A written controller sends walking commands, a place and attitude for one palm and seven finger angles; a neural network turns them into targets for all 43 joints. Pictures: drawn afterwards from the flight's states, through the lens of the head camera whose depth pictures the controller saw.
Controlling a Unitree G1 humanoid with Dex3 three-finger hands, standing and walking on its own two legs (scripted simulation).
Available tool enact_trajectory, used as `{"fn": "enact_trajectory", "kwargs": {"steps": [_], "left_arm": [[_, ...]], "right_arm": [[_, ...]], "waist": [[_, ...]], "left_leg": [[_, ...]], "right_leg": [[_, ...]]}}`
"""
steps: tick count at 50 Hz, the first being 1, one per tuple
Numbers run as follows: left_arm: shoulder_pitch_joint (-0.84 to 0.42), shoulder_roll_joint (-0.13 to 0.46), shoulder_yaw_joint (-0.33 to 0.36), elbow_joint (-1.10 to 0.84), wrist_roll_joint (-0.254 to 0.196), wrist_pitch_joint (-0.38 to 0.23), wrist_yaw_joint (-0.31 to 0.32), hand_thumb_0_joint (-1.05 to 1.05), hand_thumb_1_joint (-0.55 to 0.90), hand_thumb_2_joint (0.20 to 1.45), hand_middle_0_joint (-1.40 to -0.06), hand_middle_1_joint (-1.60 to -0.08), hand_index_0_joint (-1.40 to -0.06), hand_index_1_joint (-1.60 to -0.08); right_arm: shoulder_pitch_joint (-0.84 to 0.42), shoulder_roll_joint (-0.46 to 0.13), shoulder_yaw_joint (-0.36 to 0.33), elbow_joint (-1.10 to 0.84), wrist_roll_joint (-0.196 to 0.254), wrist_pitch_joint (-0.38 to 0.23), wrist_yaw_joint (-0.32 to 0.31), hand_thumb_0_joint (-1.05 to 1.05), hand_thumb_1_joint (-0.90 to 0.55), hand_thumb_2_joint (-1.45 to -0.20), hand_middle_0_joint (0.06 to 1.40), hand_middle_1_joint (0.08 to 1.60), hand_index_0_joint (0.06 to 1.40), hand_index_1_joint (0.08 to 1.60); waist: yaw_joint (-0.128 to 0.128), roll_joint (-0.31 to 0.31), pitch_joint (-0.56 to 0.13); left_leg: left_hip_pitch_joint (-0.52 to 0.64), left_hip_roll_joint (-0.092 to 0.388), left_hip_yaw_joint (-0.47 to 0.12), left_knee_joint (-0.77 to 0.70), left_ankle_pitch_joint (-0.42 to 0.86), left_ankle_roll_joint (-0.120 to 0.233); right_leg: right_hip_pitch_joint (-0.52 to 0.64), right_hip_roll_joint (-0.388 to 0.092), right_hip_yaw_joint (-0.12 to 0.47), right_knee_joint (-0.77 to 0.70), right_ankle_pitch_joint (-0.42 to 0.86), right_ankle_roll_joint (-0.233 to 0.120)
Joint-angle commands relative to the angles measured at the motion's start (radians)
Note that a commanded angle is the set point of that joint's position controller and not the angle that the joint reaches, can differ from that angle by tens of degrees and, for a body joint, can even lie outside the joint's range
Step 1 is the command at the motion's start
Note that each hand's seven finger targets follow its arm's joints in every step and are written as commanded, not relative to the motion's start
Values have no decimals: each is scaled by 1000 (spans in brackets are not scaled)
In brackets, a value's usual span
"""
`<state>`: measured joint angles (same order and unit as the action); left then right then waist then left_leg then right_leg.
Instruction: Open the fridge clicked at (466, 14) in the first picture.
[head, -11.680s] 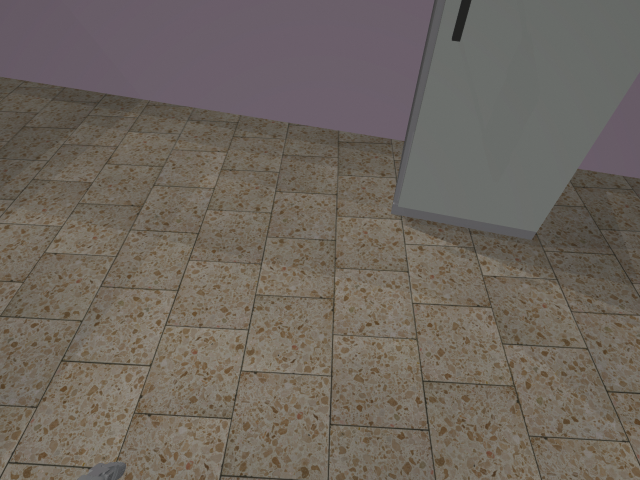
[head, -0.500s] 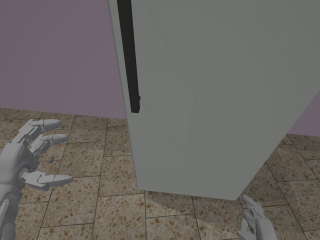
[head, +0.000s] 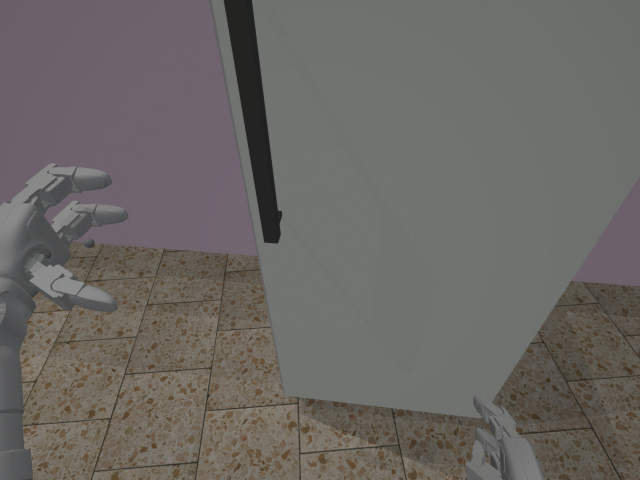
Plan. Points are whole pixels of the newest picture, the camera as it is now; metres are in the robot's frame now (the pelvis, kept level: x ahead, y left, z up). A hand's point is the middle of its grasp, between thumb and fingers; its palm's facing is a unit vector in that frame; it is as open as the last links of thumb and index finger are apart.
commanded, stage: raise the hand to about handle height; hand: left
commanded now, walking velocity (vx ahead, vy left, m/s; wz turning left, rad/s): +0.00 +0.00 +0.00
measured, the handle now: (262, 133) +0.49 +0.15 +0.22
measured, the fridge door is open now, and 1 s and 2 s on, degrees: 0 0 0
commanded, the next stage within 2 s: move the hooked fingers beside the handle in 0.50 s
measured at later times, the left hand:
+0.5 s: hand (102, 244) +0.28 +0.27 +0.20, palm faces +0.11 -0.99 -0.06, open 14.0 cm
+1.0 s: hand (137, 222) +0.32 +0.25 +0.20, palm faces +0.07 -1.00 -0.03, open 14.0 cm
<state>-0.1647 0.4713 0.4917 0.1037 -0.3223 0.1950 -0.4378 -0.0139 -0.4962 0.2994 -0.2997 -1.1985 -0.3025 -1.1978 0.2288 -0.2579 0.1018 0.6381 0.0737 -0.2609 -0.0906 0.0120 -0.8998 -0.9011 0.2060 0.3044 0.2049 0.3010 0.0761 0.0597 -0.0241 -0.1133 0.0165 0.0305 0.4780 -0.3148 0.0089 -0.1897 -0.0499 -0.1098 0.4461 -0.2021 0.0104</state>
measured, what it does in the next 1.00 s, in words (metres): stands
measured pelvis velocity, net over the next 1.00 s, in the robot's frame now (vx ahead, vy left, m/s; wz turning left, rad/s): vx -0.01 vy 0.00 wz -0.01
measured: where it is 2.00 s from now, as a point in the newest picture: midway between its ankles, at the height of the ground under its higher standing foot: outside the picture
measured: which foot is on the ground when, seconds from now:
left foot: down 0.00-1.00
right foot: down 0.00-1.00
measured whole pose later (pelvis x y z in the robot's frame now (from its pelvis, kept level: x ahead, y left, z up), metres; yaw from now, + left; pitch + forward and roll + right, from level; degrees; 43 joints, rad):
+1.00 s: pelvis -0.01 +0.00 +0.00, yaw -1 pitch -3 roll +0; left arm -0.33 0.44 0.41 0.27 -0.27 0.22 -0.37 -0.02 -0.50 0.30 -0.30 -1.20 -0.30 -1.20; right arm 0.23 -0.26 0.09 0.63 0.08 -0.22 -0.10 0.01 -0.90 -0.90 0.20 0.30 0.20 0.30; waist 0.05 0.05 -0.02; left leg -0.12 0.01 0.04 0.45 -0.29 0.01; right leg -0.21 -0.05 -0.09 0.44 -0.18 0.01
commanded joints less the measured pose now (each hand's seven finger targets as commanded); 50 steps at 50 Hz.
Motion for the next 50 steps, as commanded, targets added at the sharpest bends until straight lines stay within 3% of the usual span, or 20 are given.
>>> {"fn": "enact_trajectory", "kwargs": {"steps": [1,4,7,10,12,15,20,21,22,28,31,33,35,37,40,41,42,44,46,50], "left_arm": [[-329,297,96,-159,-18,-24,1,0,-500,300,-300,-1200,-300,-1200],[-251,262,79,-73,-25,7,-17,0,-500,300,-300,-1200,-300,-1200],[-279,273,76,-115,-25,10,-19,0,-500,300,-300,-1200,-300,-1200],[-330,302,110,-230,-28,-29,6,0,-500,300,-300,-1200,-300,-1200],[-320,311,127,-226,-29,-46,20,0,-500,300,-300,-1200,-300,-1200],[-337,293,108,-226,-18,-54,30,0,-500,300,-300,-1200,-300,-1200],[-342,271,76,-200,-10,-40,23,0,-500,300,-300,-1200,-300,-1200],[-323,275,78,-182,-13,-36,20,0,-500,300,-300,-1200,-300,-1200],[-321,274,79,-161,-14,-30,15,0,-500,300,-300,-1200,-300,-1200],[-330,281,83,-179,-20,-22,8,0,-500,300,-300,-1200,-300,-1200],[-314,273,83,-186,-23,-31,14,0,-500,300,-300,-1200,-300,-1200],[-390,251,47,-163,-17,-34,19,0,-500,300,-300,-1200,-300,-1200],[-403,245,37,-129,-8,-33,28,0,-500,300,-300,-1200,-300,-1200],[-464,243,12,-158,6,-39,36,0,-500,300,-300,-1200,-300,-1200],[-501,222,-14,-120,18,-47,49,0,-500,300,-300,-1200,-300,-1200],[-495,219,-18,-111,16,-49,51,0,-500,300,-300,-1200,-300,-1200],[-479,254,19,-78,18,-45,57,0,-500,300,-300,-1200,-300,-1200],[-540,224,-20,-69,28,-44,62,0,-500,300,-300,-1200,-300,-1200],[-532,262,13,-30,35,-43,73,0,-500,300,-300,-1200,-300,-1200],[-555,226,-13,-52,39,-53,81,0,-500,300,-300,-1200,-300,-1200]], "right_arm": [[-144,-121,-54,-169,2,-55,-9,0,-900,-900,200,300,200,300],[-137,-133,-60,-171,9,-38,-2,0,-900,-900,200,300,200,300],[-156,-134,-60,-186,13,-25,5,0,-900,-900,200,300,200,300],[-165,-121,-64,-203,9,-33,1,0,-900,-900,200,300,200,300],[-162,-120,-61,-195,4,-34,-3,0,-900,-900,200,300,200,300],[-160,-117,-61,-186,7,-40,-12,0,-900,-900,200,300,200,300],[-153,-117,-60,-178,9,-44,-21,0,-900,-900,200,300,200,300],[-152,-119,-59,-175,8,-41,-20,0,-900,-900,200,300,200,300],[-149,-123,-60,-173,8,-41,-19,0,-900,-900,200,300,200,300],[-164,-120,-58,-186,10,-36,-12,0,-900,-900,200,300,200,300],[-163,-117,-58,-187,7,-36,-10,0,-900,-900,200,300,200,300],[-158,-119,-57,-175,10,-35,-16,0,-900,-900,200,300,200,300],[-151,-122,-57,-171,11,-37,-21,0,-900,-900,200,300,200,300],[-157,-120,-56,-173,10,-38,-24,0,-900,-900,200,300,200,300],[-143,-121,-58,-161,10,-38,-31,0,-900,-900,200,300,200,300],[-144,-120,-55,-163,7,-37,-29,0,-900,-900,200,300,200,300],[-139,-124,-59,-159,8,-34,-29,0,-900,-900,200,300,200,300],[-145,-122,-56,-160,9,-32,-30,0,-900,-900,200,300,200,300],[-134,-129,-58,-155,7,-26,-27,0,-900,-900,200,300,200,300],[-131,-120,-60,-167,7,-25,-21,0,-900,-900,200,300,200,300]], "waist": [[0,19,-158],[-1,-49,-130],[-2,-30,-135],[0,21,-201],[0,-3,-188],[-7,64,-165],[-15,51,-146],[-12,-8,-132],[-15,-21,-133],[-8,23,-150],[-6,-4,-153],[-27,5,-131],[-26,27,-113],[-29,55,-147],[-38,17,-140],[-32,0,-144],[-26,0,-148],[-34,35,-140],[-25,5,-148],[-25,37,-201]], "left_leg": [[-38,-13,-47,-88,301,3],[-69,-13,-43,-94,273,6],[-73,-15,-33,-90,241,8],[-30,-20,-31,-81,272,11],[-43,-17,-29,-84,259,13],[-34,-19,-26,-93,239,10],[-26,-19,-26,-98,231,13],[-36,-14,-27,-96,236,15],[-44,-15,-28,-99,222,17],[-41,-18,-29,-97,227,11],[-37,-14,-30,-94,237,12],[-41,-15,-31,-99,205,11],[-48,-15,-37,-108,176,7],[-31,-17,-36,-108,178,7],[-27,-13,-45,-114,181,6],[-32,-12,-45,-113,186,6],[-43,-14,-42,-113,176,7],[-44,-14,-42,-117,178,4],[-55,-11,-44,-117,185,2],[-29,-12,-39,-113,250,-2]], "right_leg": [[128,33,32,-34,219,-38],[112,30,29,-35,210,-34],[107,26,41,-40,177,-31],[132,28,46,-32,201,-33],[138,30,48,-37,193,-30],[122,29,50,-45,169,-32],[115,30,49,-52,171,-31],[119,32,48,-55,175,-29],[118,31,50,-55,166,-26],[117,29,50,-51,165,-30],[121,33,48,-51,168,-31],[93,33,51,-58,140,-27],[73,34,47,-61,96,-31],[83,29,54,-62,95,-32],[70,34,43,-58,90,-33],[81,35,46,-59,97,-34],[84,32,49,-60,90,-34],[74,29,48,-57,92,-36],[87,31,45,-57,89,-39],[108,28,44,-39,163,-42]]}}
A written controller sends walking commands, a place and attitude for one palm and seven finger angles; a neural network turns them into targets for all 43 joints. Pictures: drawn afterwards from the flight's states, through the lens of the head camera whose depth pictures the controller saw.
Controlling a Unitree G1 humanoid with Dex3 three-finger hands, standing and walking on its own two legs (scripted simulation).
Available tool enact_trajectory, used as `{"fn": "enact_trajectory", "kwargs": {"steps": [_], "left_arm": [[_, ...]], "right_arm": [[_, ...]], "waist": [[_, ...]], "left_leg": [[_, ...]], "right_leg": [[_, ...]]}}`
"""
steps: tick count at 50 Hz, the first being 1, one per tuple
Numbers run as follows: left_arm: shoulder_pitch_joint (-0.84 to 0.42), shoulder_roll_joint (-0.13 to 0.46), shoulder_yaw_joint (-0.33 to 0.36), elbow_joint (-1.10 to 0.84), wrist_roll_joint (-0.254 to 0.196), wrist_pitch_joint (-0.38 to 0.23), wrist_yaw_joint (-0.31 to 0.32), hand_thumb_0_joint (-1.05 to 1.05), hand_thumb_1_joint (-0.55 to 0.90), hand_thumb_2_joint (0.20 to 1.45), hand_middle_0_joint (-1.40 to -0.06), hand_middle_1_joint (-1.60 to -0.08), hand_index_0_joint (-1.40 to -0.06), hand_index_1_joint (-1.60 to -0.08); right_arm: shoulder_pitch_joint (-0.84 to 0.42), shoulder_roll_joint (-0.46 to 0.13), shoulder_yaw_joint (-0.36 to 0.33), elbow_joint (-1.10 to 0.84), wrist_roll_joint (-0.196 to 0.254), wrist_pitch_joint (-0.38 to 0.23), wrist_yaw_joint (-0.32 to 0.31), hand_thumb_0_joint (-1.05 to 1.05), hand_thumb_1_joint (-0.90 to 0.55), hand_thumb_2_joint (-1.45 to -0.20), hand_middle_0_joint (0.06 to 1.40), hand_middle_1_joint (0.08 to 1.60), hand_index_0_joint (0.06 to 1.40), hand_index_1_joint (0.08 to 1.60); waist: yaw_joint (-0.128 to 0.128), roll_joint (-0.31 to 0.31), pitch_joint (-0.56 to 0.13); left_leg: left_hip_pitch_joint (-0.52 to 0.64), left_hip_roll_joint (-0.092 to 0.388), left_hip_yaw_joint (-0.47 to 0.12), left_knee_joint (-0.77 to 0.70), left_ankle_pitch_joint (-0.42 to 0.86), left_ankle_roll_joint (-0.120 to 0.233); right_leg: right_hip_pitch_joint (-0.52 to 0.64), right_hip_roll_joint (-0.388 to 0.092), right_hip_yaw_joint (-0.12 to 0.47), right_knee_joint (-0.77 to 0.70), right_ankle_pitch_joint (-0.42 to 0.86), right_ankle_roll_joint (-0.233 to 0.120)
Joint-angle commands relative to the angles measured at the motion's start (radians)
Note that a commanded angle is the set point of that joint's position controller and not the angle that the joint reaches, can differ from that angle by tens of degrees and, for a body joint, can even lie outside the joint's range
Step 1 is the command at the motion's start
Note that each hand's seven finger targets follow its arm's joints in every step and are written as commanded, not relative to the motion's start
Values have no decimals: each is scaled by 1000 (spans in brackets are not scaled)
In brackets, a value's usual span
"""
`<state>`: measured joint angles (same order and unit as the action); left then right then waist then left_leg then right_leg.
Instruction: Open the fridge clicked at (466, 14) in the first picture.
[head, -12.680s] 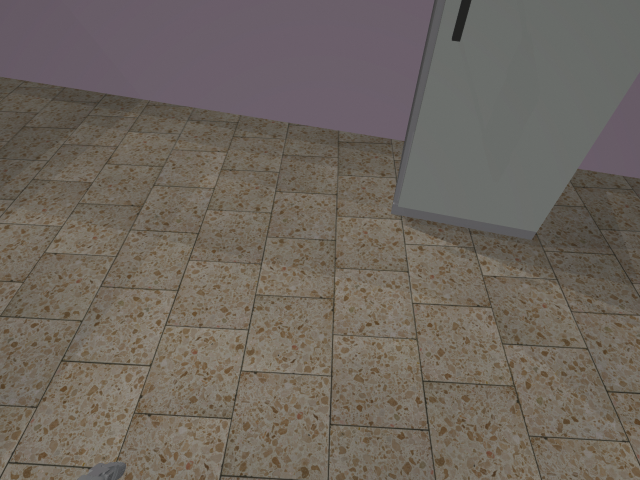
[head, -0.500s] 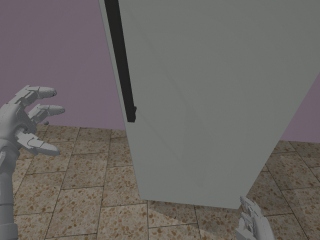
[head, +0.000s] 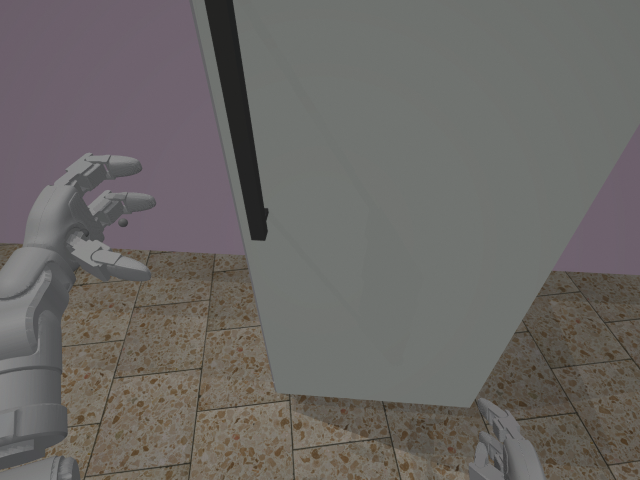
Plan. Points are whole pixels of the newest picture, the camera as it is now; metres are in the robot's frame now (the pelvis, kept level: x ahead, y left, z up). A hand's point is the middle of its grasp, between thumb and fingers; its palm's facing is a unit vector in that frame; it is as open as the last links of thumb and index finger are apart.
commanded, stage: move the hooked fingers beside the handle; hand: left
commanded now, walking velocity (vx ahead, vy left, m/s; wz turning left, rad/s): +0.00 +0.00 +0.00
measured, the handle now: (246, 130) +0.50 +0.16 +0.22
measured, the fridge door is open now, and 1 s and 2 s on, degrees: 0 0 0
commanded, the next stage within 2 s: feel for the door with the fingertips in 2.00 s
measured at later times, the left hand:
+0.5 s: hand (157, 201) +0.37 +0.24 +0.19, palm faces +0.07 -1.00 -0.02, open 14.0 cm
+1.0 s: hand (187, 178) +0.42 +0.22 +0.19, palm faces +0.05 -1.00 -0.01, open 14.0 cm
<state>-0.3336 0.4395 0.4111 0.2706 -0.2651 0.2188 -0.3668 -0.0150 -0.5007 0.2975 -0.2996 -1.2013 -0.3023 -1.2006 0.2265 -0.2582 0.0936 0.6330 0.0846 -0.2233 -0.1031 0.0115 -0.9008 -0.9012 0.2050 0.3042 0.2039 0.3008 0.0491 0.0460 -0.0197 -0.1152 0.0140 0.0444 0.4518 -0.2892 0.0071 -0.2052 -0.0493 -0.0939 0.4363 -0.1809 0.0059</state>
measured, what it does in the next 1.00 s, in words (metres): stands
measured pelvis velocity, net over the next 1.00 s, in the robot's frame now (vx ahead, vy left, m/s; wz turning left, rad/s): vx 0.01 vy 0.00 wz -0.01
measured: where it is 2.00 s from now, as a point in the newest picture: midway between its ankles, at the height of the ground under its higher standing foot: outside the picture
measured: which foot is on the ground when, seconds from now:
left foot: down 0.00-1.00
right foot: down 0.00-1.00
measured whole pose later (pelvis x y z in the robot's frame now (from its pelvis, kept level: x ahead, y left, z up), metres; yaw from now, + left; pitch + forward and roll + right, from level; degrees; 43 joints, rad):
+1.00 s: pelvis +0.01 +0.00 +0.00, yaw -1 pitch +1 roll +0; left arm -0.63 0.42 0.34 0.62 -0.19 0.13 -0.27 -0.02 -0.50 0.30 -0.30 -1.20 -0.30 -1.20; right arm 0.30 -0.27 0.06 0.67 0.08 -0.14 -0.10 0.01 -0.90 -0.90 0.20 0.30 0.20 0.30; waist 0.00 0.04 -0.04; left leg -0.16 0.02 0.06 0.44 -0.29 0.01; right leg -0.26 -0.04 -0.08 0.43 -0.18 0.01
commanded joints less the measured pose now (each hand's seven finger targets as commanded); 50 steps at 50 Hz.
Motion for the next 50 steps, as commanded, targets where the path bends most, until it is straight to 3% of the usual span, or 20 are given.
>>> {"fn": "enact_trajectory", "kwargs": {"steps": [1,4,6,8,9,11,13,15,17,19,24,26,28,31,36,41,44,47,49,50], "left_arm": [[-366,247,60,-210,-20,-78,12,0,-500,300,-300,-1200,-300,-1200],[-397,220,38,-236,-14,-75,23,0,-500,300,-300,-1200,-300,-1200],[-356,245,66,-206,-12,-67,35,0,-500,300,-300,-1200,-300,-1200],[-403,217,36,-193,-8,-58,43,0,-500,300,-300,-1200,-300,-1200],[-406,236,54,-162,-4,-54,48,0,-500,300,-300,-1200,-300,-1200],[-420,259,69,-194,1,-63,55,0,-500,300,-300,-1200,-300,-1200],[-474,240,42,-227,6,-77,55,0,-500,300,-300,-1200,-300,-1200],[-453,242,55,-192,4,-84,57,0,-500,300,-300,-1200,-300,-1200],[-470,232,38,-146,1,-85,50,0,-500,300,-300,-1200,-300,-1200],[-489,223,19,-97,7,-75,45,0,-500,300,-300,-1200,-300,-1200],[-587,221,-10,-78,17,-90,46,0,-500,300,-300,-1200,-300,-1200],[-588,242,7,-55,19,-103,52,0,-500,300,-300,-1200,-300,-1200],[-630,215,-23,-67,23,-116,55,0,-500,300,-300,-1200,-300,-1200],[-598,230,0,-25,26,-119,66,0,-500,300,-300,-1200,-300,-1200],[-611,222,-8,25,41,-112,83,0,-500,300,-300,-1200,-300,-1200],[-691,252,2,42,52,-139,97,0,-500,300,-300,-1200,-300,-1200],[-752,218,-37,74,54,-156,91,0,-500,300,-300,-1200,-300,-1200],[-770,237,-25,124,56,-167,95,0,-500,300,-300,-1200,-300,-1200],[-802,210,-53,174,57,-170,93,0,-500,300,-300,-1200,-300,-1200],[-810,237,-29,192,58,-174,95,0,-500,300,-300,-1200,-300,-1200]], "right_arm": [[-126,-119,-51,-164,-7,-61,-6,0,-900,-900,200,300,200,300],[-122,-120,-57,-164,-6,-59,-4,0,-900,-900,200,300,200,300],[-115,-125,-59,-157,-7,-51,-1,0,-900,-900,200,300,200,300],[-113,-124,-60,-153,-5,-46,-5,0,-900,-900,200,300,200,300],[-105,-129,-62,-147,-4,-42,-6,0,-900,-900,200,300,200,300],[-106,-129,-66,-152,-9,-38,-6,0,-900,-900,200,300,200,300],[-108,-122,-64,-156,-7,-36,-8,0,-900,-900,200,300,200,300],[-97,-121,-64,-150,-9,-34,-8,0,-900,-900,200,300,200,300],[-92,-127,-64,-141,-7,-28,-10,0,-900,-900,200,300,200,300],[-85,-129,-65,-137,-4,-22,-14,0,-900,-900,200,300,200,300],[-72,-131,-68,-137,-4,-15,-16,0,-900,-900,200,300,200,300],[-62,-135,-70,-134,-8,-12,-16,0,-900,-900,200,300,200,300],[-64,-127,-67,-135,-6,-10,-14,0,-900,-900,200,300,200,300],[-49,-135,-74,-130,-10,-5,-8,0,-900,-900,200,300,200,300],[-41,-136,-76,-128,-10,10,-1,0,-900,-900,200,300,200,300],[-20,-142,-80,-118,-13,20,-5,0,-900,-900,200,300,200,300],[-6,-139,-79,-109,-12,21,-8,0,-900,-900,200,300,200,300],[11,-146,-84,-98,-13,23,-9,0,-900,-900,200,300,200,300],[20,-146,-82,-89,-12,25,-10,0,-900,-900,200,300,200,300],[28,-150,-85,-84,-14,25,-10,0,-900,-900,200,300,200,300]], "waist": [[7,11,-200],[2,49,-215],[10,-2,-202],[-6,-9,-194],[-6,-24,-179],[1,-15,-218],[-10,25,-252],[-6,38,-249],[-18,-13,-216],[-26,-9,-196],[-36,2,-237],[-31,-15,-257],[-36,41,-265],[-24,-9,-284],[-25,-14,-253],[-39,-24,-281],[-56,16,-278],[-59,-14,-285],[-69,-18,-266],[-66,-11,-271]], "left_leg": [[-34,-6,-54,-85,237,1],[-21,-6,-53,-87,264,-4],[-32,-2,-51,-87,268,-2],[-39,-4,-49,-90,255,0],[-49,-4,-48,-90,243,3],[-34,-4,-42,-82,269,5],[-10,-7,-40,-80,298,3],[-10,-8,-38,-77,314,-1],[-28,-5,-37,-81,284,5],[-38,-7,-35,-80,261,9],[-23,-7,-42,-71,281,8],[-21,-5,-39,-65,293,10],[-11,-8,-40,-67,310,5],[-18,-2,-38,-63,346,6],[-46,0,-35,-70,336,6],[-40,1,-32,-67,330,11],[-32,-2,-32,-68,319,10],[-39,0,-34,-66,312,12],[-50,-1,-36,-68,287,12],[-52,-2,-35,-68,281,12]], "right_leg": [[131,30,27,-28,154,-37],[127,28,26,-21,180,-38],[129,31,23,-26,179,-38],[116,29,25,-26,179,-35],[111,30,25,-30,171,-34],[135,29,31,-25,197,-35],[145,27,35,-19,225,-37],[148,28,32,-17,243,-38],[131,29,32,-25,232,-36],[111,28,35,-28,214,-34],[113,27,37,-21,227,-37],[123,28,38,-16,241,-38],[121,25,40,-16,250,-41],[143,26,38,-8,286,-41],[130,24,38,-9,279,-41],[137,25,45,-9,282,-41],[120,26,47,-14,273,-42],[120,27,47,-14,270,-41],[100,29,45,-16,249,-41],[100,28,47,-18,244,-42]]}}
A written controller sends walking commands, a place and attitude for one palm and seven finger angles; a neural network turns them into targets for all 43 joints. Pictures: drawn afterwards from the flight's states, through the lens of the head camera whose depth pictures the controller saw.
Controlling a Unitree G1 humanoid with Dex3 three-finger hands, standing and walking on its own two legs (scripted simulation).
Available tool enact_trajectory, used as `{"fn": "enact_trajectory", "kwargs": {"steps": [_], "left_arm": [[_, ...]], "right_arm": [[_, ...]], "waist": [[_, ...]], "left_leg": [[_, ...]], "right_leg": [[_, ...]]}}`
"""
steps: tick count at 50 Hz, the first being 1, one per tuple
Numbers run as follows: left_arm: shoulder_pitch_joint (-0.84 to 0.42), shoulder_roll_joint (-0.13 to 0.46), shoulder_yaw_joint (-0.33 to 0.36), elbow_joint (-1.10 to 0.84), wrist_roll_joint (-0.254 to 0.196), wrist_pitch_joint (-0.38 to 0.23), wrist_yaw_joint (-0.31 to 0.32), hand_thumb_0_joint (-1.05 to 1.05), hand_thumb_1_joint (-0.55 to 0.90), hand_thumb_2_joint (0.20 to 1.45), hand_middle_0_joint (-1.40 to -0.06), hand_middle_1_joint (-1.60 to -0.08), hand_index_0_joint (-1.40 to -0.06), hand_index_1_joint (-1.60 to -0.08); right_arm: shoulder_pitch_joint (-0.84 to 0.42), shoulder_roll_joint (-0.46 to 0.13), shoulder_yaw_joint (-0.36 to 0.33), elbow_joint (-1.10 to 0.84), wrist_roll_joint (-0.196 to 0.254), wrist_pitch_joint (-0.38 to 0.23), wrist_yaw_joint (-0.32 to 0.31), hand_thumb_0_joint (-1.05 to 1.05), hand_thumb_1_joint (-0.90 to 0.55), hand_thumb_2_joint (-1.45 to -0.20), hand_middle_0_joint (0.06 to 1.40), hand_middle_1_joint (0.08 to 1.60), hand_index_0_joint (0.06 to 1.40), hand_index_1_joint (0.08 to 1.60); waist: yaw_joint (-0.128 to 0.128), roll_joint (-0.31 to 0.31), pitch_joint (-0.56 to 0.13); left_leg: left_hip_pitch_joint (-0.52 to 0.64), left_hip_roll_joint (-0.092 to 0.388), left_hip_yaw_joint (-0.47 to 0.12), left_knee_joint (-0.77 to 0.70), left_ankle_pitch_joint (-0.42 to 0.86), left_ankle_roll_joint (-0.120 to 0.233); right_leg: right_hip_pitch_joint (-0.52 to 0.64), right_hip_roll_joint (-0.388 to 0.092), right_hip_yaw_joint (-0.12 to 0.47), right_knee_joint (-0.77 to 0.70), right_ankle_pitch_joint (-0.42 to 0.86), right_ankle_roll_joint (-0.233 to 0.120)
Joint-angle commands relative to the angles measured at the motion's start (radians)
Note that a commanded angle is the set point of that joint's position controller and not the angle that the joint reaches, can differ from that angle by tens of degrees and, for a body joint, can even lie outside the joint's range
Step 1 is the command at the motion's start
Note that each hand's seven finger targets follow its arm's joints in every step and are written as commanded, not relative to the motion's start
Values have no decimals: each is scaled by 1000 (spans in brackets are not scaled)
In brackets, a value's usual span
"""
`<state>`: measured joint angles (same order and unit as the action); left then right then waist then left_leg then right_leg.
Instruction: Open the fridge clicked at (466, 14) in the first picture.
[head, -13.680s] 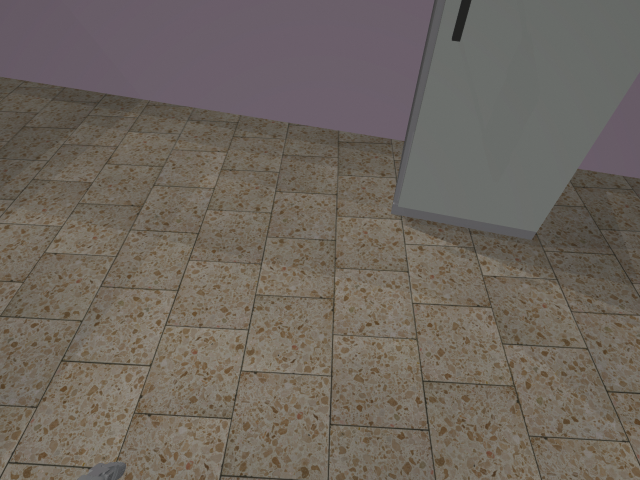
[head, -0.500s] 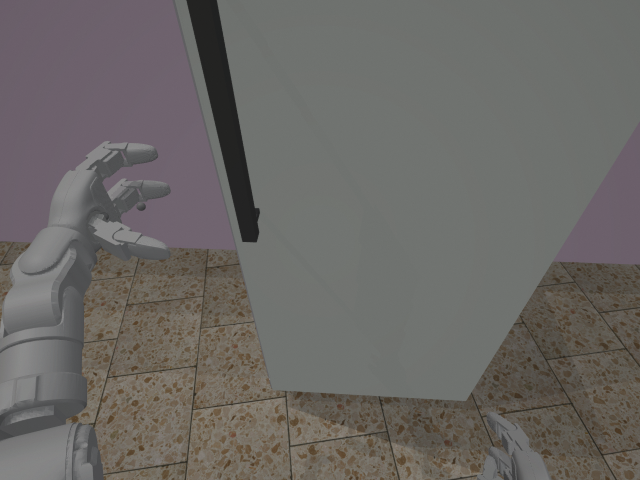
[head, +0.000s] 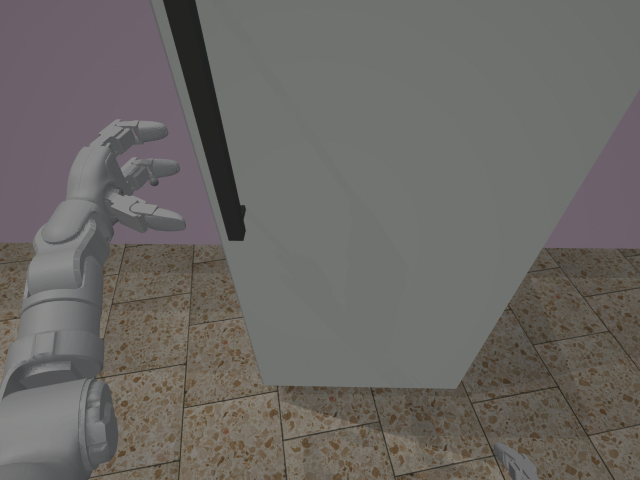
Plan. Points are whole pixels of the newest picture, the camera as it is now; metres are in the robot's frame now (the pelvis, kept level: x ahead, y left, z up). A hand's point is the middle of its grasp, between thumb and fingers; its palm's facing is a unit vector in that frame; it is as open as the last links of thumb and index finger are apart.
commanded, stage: move the hooked fingers beside the handle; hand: left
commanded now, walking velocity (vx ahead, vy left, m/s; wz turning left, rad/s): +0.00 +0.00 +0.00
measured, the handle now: (216, 126) +0.48 +0.16 +0.22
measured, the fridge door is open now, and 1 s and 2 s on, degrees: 0 0 0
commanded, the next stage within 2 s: feel for the door with the fingertips in 1.00 s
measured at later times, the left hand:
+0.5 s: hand (160, 174) +0.42 +0.23 +0.18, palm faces +0.06 -1.00 -0.01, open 14.0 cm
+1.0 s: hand (170, 172) +0.43 +0.22 +0.18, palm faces +0.06 -1.00 -0.01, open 14.0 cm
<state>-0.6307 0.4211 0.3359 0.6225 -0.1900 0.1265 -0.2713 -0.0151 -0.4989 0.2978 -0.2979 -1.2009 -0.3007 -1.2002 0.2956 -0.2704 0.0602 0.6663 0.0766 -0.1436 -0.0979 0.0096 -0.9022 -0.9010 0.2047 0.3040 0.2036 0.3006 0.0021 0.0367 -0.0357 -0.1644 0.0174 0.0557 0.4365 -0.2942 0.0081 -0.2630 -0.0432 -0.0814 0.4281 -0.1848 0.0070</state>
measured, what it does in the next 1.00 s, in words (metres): stands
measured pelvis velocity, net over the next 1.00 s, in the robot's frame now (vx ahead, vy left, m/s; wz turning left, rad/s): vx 0.00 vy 0.00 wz -0.02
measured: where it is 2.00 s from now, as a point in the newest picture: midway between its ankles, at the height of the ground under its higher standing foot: outside the picture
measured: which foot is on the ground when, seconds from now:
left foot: down 0.00-1.00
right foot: down 0.00-1.00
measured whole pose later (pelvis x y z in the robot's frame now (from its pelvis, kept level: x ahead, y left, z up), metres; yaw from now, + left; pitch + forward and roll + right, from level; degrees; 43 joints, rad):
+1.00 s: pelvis +0.00 +0.00 +0.00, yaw -1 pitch +3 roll +0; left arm -0.74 0.44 0.36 0.82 -0.16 0.01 -0.26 -0.01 -0.50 0.30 -0.30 -1.20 -0.30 -1.20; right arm 0.33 -0.27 0.05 0.65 0.07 -0.11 -0.08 0.01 -0.90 -0.90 0.21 0.30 0.20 0.30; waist -0.03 0.03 -0.04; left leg -0.21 0.02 0.07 0.45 -0.30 0.01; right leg -0.31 -0.04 -0.06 0.44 -0.18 0.01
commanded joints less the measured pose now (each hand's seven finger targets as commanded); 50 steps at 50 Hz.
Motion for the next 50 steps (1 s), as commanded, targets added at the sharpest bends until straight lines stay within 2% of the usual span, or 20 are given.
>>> {"fn": "enact_trajectory", "kwargs": {"steps": [1,3,6,8,10,15,18,20,24,29,32,34,36,39,41,42,44,45,48,50], "left_arm": [[-497,287,71,-141,-11,-89,2,0,-500,300,-300,-1200,-300,-1200],[-520,260,43,-139,-7,-101,2,0,-500,300,-300,-1200,-300,-1200],[-547,278,56,-84,-1,-120,8,0,-500,300,-300,-1200,-300,-1200],[-588,265,38,-84,2,-135,6,0,-500,300,-300,-1200,-300,-1200],[-613,288,51,-28,9,-144,10,0,-500,300,-300,-1200,-300,-1200],[-564,292,66,-27,10,-170,5,0,-500,300,-300,-1200,-300,-1200],[-512,340,114,-28,3,-176,-2,0,-500,300,-300,-1200,-300,-1200],[-510,336,110,-77,3,-175,-9,0,-500,300,-300,-1200,-300,-1200],[-533,262,50,-127,-8,-163,-15,0,-500,300,-300,-1200,-300,-1200],[-607,240,22,-73,-3,-141,1,0,-500,300,-300,-1200,-300,-1200],[-635,240,17,-103,7,-158,17,0,-500,300,-300,-1200,-300,-1200],[-622,209,5,-67,2,-161,22,0,-500,300,-300,-1200,-300,-1200],[-591,260,47,-24,8,-165,28,0,-500,300,-300,-1200,-300,-1200],[-611,240,22,16,21,-161,31,0,-500,300,-300,-1200,-300,-1200],[-593,296,66,22,30,-171,36,0,-500,300,-300,-1200,-300,-1200],[-579,306,80,4,27,-175,34,0,-500,300,-300,-1200,-300,-1200],[-586,317,85,-24,24,-185,27,0,-500,300,-300,-1200,-300,-1200],[-598,279,54,-38,20,-188,17,0,-500,300,-300,-1200,-300,-1200],[-582,278,54,-45,10,-187,5,0,-500,300,-300,-1200,-300,-1200],[-586,266,50,-65,2,-182,2,0,-500,300,-300,-1200,-300,-1200]], "right_arm": [[-34,-143,-54,-114,-9,-52,-13,0,-900,-900,200,300,200,300],[-33,-139,-52,-119,-7,-49,-9,0,-900,-900,200,300,200,300],[-8,-146,-60,-108,-10,-45,-7,0,-900,-900,200,300,200,300],[-1,-145,-59,-108,-10,-43,-6,0,-900,-900,200,300,200,300],[17,-149,-60,-96,-11,-41,-6,0,-900,-900,200,300,200,300],[26,-150,-64,-111,-12,-36,3,0,-900,-900,200,300,200,300],[32,-157,-68,-120,-12,-31,6,0,-900,-900,200,300,200,300],[23,-153,-69,-129,-11,-30,10,0,-900,-900,200,300,200,300],[15,-147,-68,-132,-7,-34,9,0,-900,-900,200,300,200,300],[17,-149,-63,-109,-7,-38,-2,0,-900,-900,200,300,200,300],[18,-146,-63,-109,-12,-42,-1,0,-900,-900,200,300,200,300],[17,-142,-60,-106,-14,-43,1,0,-900,-900,200,300,200,300],[24,-148,-61,-100,-16,-35,1,0,-900,-900,200,300,200,300],[18,-146,-56,-104,-14,-27,5,0,-900,-900,200,300,200,300],[24,-151,-60,-115,-16,-21,5,0,-900,-900,200,300,200,300],[18,-147,-59,-122,-17,-19,6,0,-900,-900,200,300,200,300],[20,-145,-58,-128,-16,-15,7,0,-900,-900,200,300,200,300],[19,-143,-60,-132,-15,-16,7,0,-900,-900,200,300,200,300],[16,-144,-61,-133,-10,-16,6,0,-900,-900,200,300,200,300],[20,-146,-65,-129,-11,-19,6,0,-900,-900,200,300,200,300]], "waist": [[-10,-22,-264],[-14,16,-273],[-21,-27,-275],[-28,13,-281],[-36,-11,-268],[-16,1,-309],[-2,-35,-307],[1,26,-317],[-21,24,-291],[-49,13,-235],[-40,52,-299],[-41,1,-296],[-30,-24,-287],[-38,-26,-253],[-22,-36,-285],[-12,4,-313],[-13,-20,-326],[-23,-14,-332],[-21,22,-305],[-26,-6,-320]], "left_leg": [[-9,-4,-46,-51,298,13],[-13,-7,-40,-51,308,12],[-18,-2,-41,-44,312,15],[-16,-5,-41,-45,316,12],[-33,-4,-45,-45,292,11],[-32,-5,-34,-43,320,14],[-46,-2,-33,-47,337,15],[-33,-4,-24,-45,349,15],[-9,1,-34,-49,329,13],[-26,-2,-44,-55,242,14],[4,-3,-51,-45,292,9],[-3,-2,-51,-42,301,9],[-22,-1,-47,-41,306,11],[-55,-3,-45,-47,279,11],[-53,-4,-44,-40,301,13],[-44,-6,-37,-37,324,13],[-43,-5,-36,-33,354,14],[-28,-3,-32,-31,362,15],[-26,-2,-35,-34,345,13],[-11,-2,-38,-33,348,14]], "right_leg": [[173,22,34,-8,257,-44],[179,19,38,-1,275,-45],[170,23,37,1,279,-43],[164,23,39,3,280,-45],[151,25,37,1,260,-44],[183,25,43,11,297,-45],[205,26,43,15,318,-43],[208,25,49,15,332,-44],[166,34,40,2,286,-43],[113,35,36,-16,206,-43],[132,33,37,-2,233,-48],[135,34,34,2,250,-45],[151,32,34,5,263,-45],[136,27,36,7,256,-44],[163,26,38,16,274,-45],[180,24,46,20,303,-46],[201,26,47,26,342,-45],[192,27,47,26,349,-43],[175,29,45,19,322,-45],[173,33,42,16,321,-44]]}}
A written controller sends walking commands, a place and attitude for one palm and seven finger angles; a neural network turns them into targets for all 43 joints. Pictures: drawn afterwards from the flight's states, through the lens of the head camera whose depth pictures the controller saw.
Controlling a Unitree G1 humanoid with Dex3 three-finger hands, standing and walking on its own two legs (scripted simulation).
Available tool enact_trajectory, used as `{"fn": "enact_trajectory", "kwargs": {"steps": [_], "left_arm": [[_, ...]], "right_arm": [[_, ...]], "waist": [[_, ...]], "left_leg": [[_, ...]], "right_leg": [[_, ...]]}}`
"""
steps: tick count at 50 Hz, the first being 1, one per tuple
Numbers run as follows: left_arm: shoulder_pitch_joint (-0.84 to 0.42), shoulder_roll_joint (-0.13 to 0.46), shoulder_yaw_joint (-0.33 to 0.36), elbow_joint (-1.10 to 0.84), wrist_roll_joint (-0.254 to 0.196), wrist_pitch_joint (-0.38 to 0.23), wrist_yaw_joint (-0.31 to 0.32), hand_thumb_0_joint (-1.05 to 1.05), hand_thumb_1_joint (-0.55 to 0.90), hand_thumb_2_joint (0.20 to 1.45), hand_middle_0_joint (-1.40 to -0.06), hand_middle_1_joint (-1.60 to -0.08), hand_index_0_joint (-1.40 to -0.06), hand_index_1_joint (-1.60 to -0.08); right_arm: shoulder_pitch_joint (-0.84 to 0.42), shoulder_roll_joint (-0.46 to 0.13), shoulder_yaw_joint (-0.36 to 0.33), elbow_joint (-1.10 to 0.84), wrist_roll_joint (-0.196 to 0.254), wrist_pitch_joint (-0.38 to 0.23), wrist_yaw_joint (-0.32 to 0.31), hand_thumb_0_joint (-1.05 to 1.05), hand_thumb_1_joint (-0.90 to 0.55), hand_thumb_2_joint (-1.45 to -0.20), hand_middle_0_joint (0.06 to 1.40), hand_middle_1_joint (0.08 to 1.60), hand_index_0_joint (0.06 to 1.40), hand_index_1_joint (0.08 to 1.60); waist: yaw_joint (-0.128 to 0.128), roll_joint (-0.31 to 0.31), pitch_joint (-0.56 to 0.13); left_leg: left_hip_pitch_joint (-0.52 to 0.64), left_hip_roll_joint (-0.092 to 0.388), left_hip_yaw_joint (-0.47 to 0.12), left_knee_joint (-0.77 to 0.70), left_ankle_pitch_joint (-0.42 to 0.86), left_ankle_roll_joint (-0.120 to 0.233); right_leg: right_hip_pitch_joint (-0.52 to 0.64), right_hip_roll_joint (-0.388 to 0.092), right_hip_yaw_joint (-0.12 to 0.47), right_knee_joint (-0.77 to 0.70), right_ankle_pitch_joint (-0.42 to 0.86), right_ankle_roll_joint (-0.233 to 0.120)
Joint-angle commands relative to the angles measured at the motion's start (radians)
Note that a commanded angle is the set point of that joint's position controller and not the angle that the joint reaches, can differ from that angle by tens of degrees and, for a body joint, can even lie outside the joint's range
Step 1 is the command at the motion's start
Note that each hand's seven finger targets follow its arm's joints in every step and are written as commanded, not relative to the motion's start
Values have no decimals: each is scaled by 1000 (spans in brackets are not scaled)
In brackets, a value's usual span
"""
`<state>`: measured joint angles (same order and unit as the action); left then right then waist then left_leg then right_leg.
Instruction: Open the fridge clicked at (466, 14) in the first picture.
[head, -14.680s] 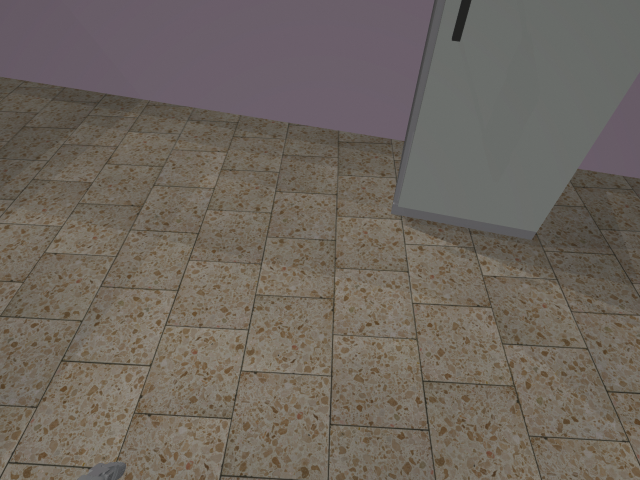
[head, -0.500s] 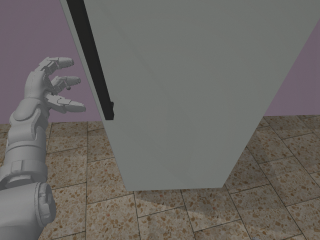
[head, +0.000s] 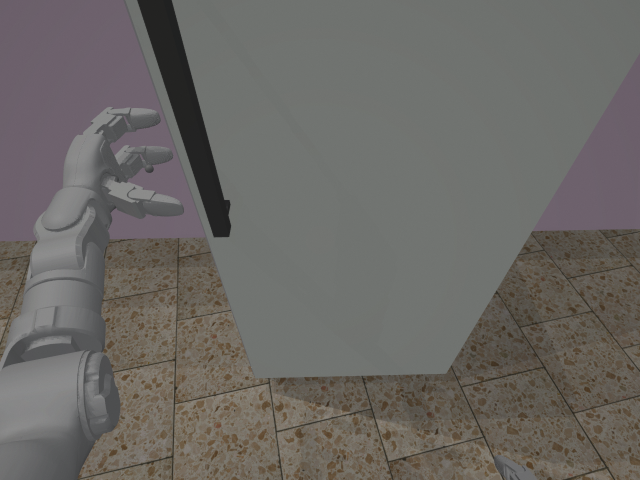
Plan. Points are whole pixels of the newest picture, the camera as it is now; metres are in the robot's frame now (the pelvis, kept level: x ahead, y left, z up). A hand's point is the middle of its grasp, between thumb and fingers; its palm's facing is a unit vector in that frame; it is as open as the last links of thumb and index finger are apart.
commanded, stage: feel for the door with the fingertips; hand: left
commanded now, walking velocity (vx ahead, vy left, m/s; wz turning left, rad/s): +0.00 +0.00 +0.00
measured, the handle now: (196, 119) +0.48 +0.17 +0.22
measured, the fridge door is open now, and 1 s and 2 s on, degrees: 0 0 0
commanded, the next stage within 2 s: slide the fingers in behind the handle in 0.76 s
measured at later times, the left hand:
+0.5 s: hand (187, 167) +0.43 +0.18 +0.18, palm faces +0.05 -1.00 +0.00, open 14.0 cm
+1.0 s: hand (187, 165) +0.44 +0.18 +0.18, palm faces +0.07 -1.00 -0.02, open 13.6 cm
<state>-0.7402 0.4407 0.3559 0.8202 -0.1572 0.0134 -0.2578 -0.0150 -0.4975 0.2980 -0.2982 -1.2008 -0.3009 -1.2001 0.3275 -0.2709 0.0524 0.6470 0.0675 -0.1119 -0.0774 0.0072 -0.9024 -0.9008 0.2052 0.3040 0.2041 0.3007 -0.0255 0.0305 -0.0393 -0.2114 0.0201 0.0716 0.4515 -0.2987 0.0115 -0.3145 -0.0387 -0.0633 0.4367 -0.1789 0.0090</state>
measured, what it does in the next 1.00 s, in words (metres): stands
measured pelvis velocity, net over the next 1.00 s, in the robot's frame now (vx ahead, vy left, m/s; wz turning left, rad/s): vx -0.01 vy -0.01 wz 0.01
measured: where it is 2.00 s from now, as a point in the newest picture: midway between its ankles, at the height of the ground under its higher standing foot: outside the picture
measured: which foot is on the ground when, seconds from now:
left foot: down 0.00-1.00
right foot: down 0.00-1.00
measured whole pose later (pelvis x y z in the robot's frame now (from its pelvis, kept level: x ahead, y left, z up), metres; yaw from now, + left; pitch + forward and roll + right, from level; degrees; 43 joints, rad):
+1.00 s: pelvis -0.01 -0.01 +0.00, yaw +1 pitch +3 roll +0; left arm -0.85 0.38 0.29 0.95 -0.13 -0.04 -0.17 -0.01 -0.50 0.30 -0.35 -1.24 -0.36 -1.25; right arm 0.33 -0.28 0.04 0.70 0.06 -0.13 -0.08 0.01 -0.90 -0.90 0.20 0.30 0.20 0.30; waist -0.03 0.03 -0.02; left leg -0.23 0.02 0.06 0.45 -0.28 0.00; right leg -0.33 -0.04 -0.08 0.44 -0.17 0.00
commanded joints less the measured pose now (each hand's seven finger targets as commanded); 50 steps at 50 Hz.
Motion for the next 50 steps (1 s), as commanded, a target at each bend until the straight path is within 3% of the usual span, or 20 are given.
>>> {"fn": "enact_trajectory", "kwargs": {"steps": [1,3,4,6,7,9,11,16,17,22,25,26,31,36,39,41,43,46,47,50], "left_arm": [[-462,231,16,-279,-34,-65,-16,0,-500,300,-300,-1200,-300,-1200],[-456,252,37,-299,-35,-55,-13,0,-500,300,-300,-1200,-300,-1200],[-438,213,10,-284,-37,-45,-15,0,-500,300,-300,-1200,-300,-1200],[-453,215,3,-260,-37,-33,-10,0,-500,300,-300,-1200,-300,-1200],[-478,184,-23,-268,-38,-29,-7,0,-500,300,-300,-1200,-300,-1200],[-515,182,-22,-300,-37,-33,4,0,-500,300,-300,-1200,-300,-1200],[-504,167,-26,-317,-36,-41,19,0,-500,300,-300,-1200,-300,-1200],[-458,151,-19,-276,-25,-35,53,0,-500,300,-300,-1200,-300,-1200],[-474,147,-24,-290,-21,-35,62,0,-500,300,-300,-1200,-300,-1200],[-479,84,-56,-345,-16,-36,96,0,-500,300,-300,-1200,-300,-1200],[-489,110,-29,-312,-7,-25,117,0,-500,300,-300,-1200,-300,-1200],[-464,165,14,-281,1,-23,125,0,-500,300,-300,-1200,-300,-1200],[-575,137,-40,-295,22,-47,128,0,-500,300,-300,-1200,-300,-1200],[-605,134,-39,-252,6,-77,112,0,-500,300,-300,-1200,-300,-1200],[-633,110,-62,-205,2,-88,106,0,-500,300,-300,-1200,-300,-1200],[-662,151,-40,-164,8,-100,108,0,-500,300,-300,-1200,-300,-1200],[-713,162,-42,-147,14,-112,106,0,-500,300,-300,-1200,-300,-1200],[-667,177,-28,-127,15,-132,97,0,-500,300,-300,-1200,-300,-1200],[-666,145,-50,-116,8,-134,91,0,-500,300,-300,-1200,-300,-1200],[-655,152,-40,-115,2,-146,82,0,-500,300,-300,-1200,-300,-1200]], "right_arm": [[-18,-146,-59,-118,-1,-50,-16,0,-900,-900,200,300,200,300],[-17,-146,-57,-112,-2,-51,-15,0,-900,-900,200,300,200,300],[-23,-142,-55,-112,-1,-53,-14,0,-900,-900,200,300,200,300],[-17,-149,-57,-103,1,-49,-18,0,-900,-900,200,300,200,300],[-24,-146,-56,-101,2,-51,-19,0,-900,-900,200,300,200,300],[-24,-143,-57,-98,-1,-56,-20,0,-900,-900,200,300,200,300],[-21,-140,-58,-99,-5,-58,-19,0,-900,-900,200,300,200,300],[-29,-138,-57,-96,-8,-53,-12,0,-900,-900,200,300,200,300],[-37,-134,-54,-97,-6,-52,-11,0,-900,-900,200,300,200,300],[-56,-121,-54,-106,-9,-48,-4,0,-900,-900,200,300,200,300],[-53,-123,-52,-94,-13,-41,-7,0,-900,-900,200,300,200,300],[-48,-129,-54,-94,-14,-34,-11,0,-900,-900,200,300,200,300],[-46,-119,-51,-95,-13,-32,-19,0,-900,-900,200,300,200,300],[-29,-124,-53,-83,-14,-43,-22,0,-900,-900,200,300,200,300],[-28,-122,-46,-69,-12,-50,-21,0,-900,-900,200,300,200,300],[-16,-132,-51,-63,-12,-53,-24,0,-900,-900,200,300,200,300],[-9,-132,-49,-53,-13,-58,-26,0,-900,-900,200,300,200,300],[6,-136,-54,-55,-14,-62,-22,0,-900,-900,200,300,200,300],[-2,-131,-51,-54,-12,-64,-20,0,-900,-900,200,300,200,300],[4,-135,-53,-54,-11,-70,-16,0,-900,-900,200,300,200,300]], "waist": [[2,14,-329],[10,35,-327],[5,21,-303],[-11,-22,-261],[-17,-2,-249],[-14,38,-285],[-9,8,-313],[3,-33,-286],[6,4,-284],[9,6,-305],[10,-41,-287],[18,-77,-282],[-3,-6,-306],[-11,-29,-332],[-21,-12,-285],[-28,-52,-270],[-38,-14,-282],[-23,-35,-328],[-27,0,-306],[-24,-23,-308]], "left_leg": [[46,-4,-49,-46,364,12],[42,-5,-54,-51,372,7],[35,-5,-54,-52,354,8],[17,-4,-53,-55,310,13],[16,-4,-56,-59,298,13],[41,-7,-60,-54,300,10],[55,-5,-62,-48,333,10],[22,-4,-59,-56,334,9],[22,-6,-57,-58,329,8],[45,-4,-54,-54,364,6],[20,-5,-52,-62,328,8],[8,-4,-50,-68,315,12],[32,-9,-48,-68,308,13],[42,-10,-50,-63,316,14],[18,-14,-51,-69,266,14],[3,-13,-55,-70,233,19],[0,-18,-53,-69,214,19],[0,-17,-55,-63,241,19],[-4,-19,-52,-61,237,18],[-16,-17,-53,-65,215,18]], "right_leg": [[229,27,23,8,318,-44],[238,27,22,8,323,-48],[223,28,19,4,306,-47],[203,29,15,-5,277,-43],[188,29,15,-7,263,-43],[185,29,18,-6,253,-48],[202,30,16,-3,274,-46],[216,27,11,4,282,-45],[212,26,17,4,278,-46],[224,27,18,6,304,-46],[231,27,19,3,299,-44],[247,25,19,-1,292,-41],[242,22,27,-6,288,-43],[249,26,27,-4,305,-43],[219,26,28,-12,267,-43],[209,25,28,-16,235,-40],[200,23,34,-17,222,-39],[229,24,30,-4,246,-42],[213,24,34,-4,245,-43],[213,27,33,-5,229,-43]]}}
